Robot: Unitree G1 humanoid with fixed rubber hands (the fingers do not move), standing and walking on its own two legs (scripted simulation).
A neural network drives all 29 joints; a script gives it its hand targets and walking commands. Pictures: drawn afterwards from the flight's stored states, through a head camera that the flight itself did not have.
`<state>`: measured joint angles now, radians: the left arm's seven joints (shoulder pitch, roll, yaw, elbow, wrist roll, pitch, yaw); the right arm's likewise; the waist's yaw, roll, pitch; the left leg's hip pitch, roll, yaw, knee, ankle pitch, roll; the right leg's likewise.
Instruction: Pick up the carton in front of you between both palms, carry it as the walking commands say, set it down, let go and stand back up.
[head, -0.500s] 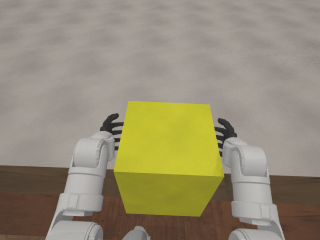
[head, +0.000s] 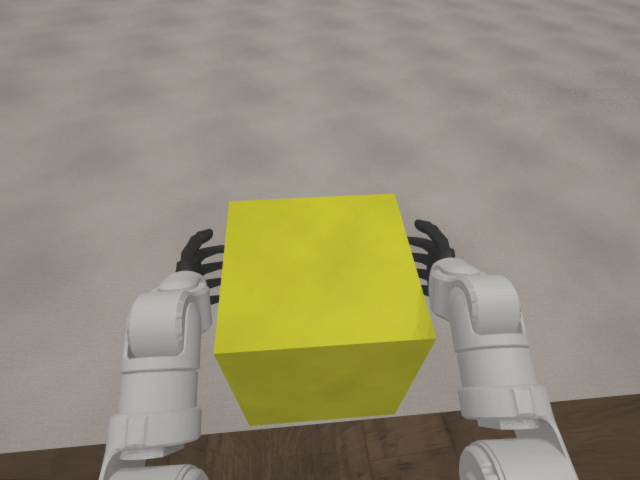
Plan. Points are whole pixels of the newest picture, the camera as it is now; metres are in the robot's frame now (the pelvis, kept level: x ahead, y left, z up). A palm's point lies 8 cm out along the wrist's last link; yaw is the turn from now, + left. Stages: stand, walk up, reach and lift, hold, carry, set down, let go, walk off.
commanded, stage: carry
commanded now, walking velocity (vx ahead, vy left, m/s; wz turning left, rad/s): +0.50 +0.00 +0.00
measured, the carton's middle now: (318, 315) +0.35 -0.01 +0.03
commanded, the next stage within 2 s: none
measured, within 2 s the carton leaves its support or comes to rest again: neither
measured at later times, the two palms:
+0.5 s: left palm (240, 197) +0.75 +0.14 -0.09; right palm (370, 209) +0.72 -0.16 -0.10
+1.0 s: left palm (252, 174) +1.13 +0.15 -0.29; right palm (341, 171) +1.15 -0.15 -0.29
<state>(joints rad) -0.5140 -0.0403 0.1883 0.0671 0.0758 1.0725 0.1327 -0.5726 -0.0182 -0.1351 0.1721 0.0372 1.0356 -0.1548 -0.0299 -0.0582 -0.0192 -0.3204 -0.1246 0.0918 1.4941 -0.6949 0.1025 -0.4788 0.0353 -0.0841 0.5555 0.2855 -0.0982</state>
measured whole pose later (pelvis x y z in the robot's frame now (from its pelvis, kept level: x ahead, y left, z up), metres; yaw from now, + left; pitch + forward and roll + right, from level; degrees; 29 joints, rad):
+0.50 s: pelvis +0.40 +0.03 -0.20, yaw -1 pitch +1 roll +0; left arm -0.57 0.00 0.19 0.21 0.02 1.06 0.13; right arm -0.56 0.00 -0.13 0.19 -0.03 1.08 -0.15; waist -0.09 0.04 -0.05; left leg -0.39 -0.11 0.05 0.73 -0.38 0.13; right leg -0.61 0.06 -0.01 1.70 -0.56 -0.06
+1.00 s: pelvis +0.80 -0.01 -0.35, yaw -1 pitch +5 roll +0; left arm -0.49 -0.02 0.16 0.10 0.01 1.05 0.15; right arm -0.52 0.02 -0.17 0.12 0.00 1.06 -0.16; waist 0.06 0.01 0.02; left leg -0.73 0.01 -0.03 1.42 -0.46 0.03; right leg -0.44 0.05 -0.09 0.65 -0.30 -0.10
